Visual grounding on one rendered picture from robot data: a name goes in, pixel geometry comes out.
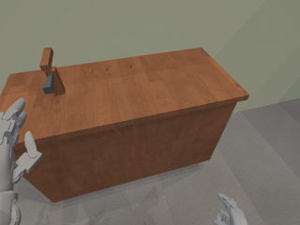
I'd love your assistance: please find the tap lever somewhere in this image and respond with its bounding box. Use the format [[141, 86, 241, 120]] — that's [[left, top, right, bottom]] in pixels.
[[42, 72, 54, 95]]

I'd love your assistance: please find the robot right hand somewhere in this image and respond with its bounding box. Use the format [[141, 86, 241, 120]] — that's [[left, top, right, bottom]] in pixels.
[[214, 193, 248, 225]]

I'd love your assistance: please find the counter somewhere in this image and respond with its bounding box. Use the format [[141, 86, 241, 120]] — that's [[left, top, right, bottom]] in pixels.
[[0, 47, 249, 203]]

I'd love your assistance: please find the robot left hand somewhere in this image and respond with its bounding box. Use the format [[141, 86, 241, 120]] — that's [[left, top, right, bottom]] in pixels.
[[0, 97, 42, 192]]

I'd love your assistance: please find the robot left forearm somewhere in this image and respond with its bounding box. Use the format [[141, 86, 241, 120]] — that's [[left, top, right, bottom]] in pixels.
[[0, 190, 22, 225]]

